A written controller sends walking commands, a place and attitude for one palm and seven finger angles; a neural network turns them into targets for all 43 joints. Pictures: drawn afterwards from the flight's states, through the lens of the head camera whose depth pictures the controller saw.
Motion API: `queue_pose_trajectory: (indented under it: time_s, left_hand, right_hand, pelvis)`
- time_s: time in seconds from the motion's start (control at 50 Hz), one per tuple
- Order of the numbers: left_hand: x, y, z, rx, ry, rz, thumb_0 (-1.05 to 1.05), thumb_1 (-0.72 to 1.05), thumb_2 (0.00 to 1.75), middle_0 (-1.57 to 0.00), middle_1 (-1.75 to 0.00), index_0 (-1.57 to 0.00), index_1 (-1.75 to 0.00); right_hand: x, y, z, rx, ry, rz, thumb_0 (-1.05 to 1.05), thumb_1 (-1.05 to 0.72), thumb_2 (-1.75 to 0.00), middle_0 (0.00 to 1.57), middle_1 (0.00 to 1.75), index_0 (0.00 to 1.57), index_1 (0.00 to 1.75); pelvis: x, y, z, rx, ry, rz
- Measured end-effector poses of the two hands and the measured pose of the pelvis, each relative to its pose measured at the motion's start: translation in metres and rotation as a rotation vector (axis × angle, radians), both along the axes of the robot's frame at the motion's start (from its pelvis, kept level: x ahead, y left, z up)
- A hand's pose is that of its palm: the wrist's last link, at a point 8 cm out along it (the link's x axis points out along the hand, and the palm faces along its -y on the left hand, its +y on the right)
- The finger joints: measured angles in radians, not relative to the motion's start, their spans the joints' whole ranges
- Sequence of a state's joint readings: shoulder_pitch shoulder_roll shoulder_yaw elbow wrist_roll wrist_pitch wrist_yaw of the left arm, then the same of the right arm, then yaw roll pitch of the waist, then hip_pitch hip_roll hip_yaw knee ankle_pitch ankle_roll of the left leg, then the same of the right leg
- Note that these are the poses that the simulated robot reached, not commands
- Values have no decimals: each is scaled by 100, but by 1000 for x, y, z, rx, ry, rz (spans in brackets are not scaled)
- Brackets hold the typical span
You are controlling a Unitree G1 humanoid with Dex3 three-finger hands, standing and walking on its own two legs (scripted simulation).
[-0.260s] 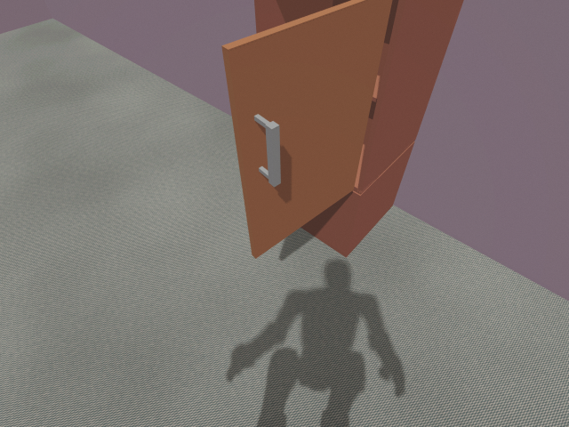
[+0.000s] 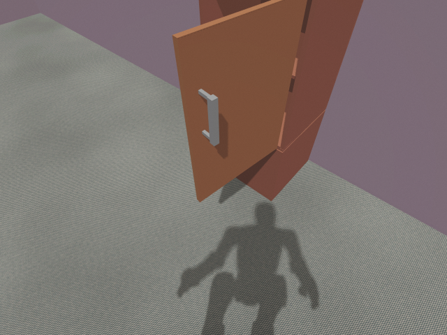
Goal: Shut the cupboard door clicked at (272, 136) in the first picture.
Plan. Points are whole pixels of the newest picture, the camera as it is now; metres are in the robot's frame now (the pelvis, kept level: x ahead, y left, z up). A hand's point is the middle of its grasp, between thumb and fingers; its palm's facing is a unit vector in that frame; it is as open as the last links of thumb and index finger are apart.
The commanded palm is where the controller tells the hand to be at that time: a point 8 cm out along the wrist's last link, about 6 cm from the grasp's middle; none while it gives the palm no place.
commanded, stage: stand and wait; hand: left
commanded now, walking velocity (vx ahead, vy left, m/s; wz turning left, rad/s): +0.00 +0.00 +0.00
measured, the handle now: (208, 118) +0.61 +0.08 +0.03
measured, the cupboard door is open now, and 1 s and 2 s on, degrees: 82 82 82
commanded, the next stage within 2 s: look at it before walking up in 0.02 s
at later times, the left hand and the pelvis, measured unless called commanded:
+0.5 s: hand out of the picture +0.07 +0.23 -0.16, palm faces -0.01 -0.95 -0.32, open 7.4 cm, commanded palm none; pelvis +0.00 +0.00 +0.00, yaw +0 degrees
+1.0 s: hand out of the picture +0.06 +0.20 -0.18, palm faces -0.09 -0.96 -0.25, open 7.4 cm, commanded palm none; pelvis +0.00 +0.00 -0.01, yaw -7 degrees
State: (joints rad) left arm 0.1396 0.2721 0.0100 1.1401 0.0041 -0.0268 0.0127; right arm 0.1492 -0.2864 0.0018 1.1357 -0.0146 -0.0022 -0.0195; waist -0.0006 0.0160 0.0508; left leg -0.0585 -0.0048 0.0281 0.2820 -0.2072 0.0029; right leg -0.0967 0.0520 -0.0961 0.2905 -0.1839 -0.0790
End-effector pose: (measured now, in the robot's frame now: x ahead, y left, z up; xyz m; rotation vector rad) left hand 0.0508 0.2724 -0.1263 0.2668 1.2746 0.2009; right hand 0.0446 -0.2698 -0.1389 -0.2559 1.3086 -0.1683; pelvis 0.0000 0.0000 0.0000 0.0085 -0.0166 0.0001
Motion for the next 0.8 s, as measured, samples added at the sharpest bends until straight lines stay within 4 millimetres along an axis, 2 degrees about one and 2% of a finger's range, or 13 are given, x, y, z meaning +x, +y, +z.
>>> queue_pose_trajectory:
  time_s: [0.4,0.8]
  left_hand:
    - [15,1,3,12,-23,-14,0,90,89,-20,-30,-20,-30]
    - [19,1,0,14,-12,-17,0,90,90,-20,-30,-20,-30]
  right_hand:
    - [5,-10,3,-16,-7,-3,0,-90,-89,20,30,20,30]
    - [10,-10,3,-27,-16,-18,0,-90,-89,20,30,20,30]
  pelvis:
    - [4,-3,0,0,3,-2]
    - [7,-3,-1,-4,11,-25]
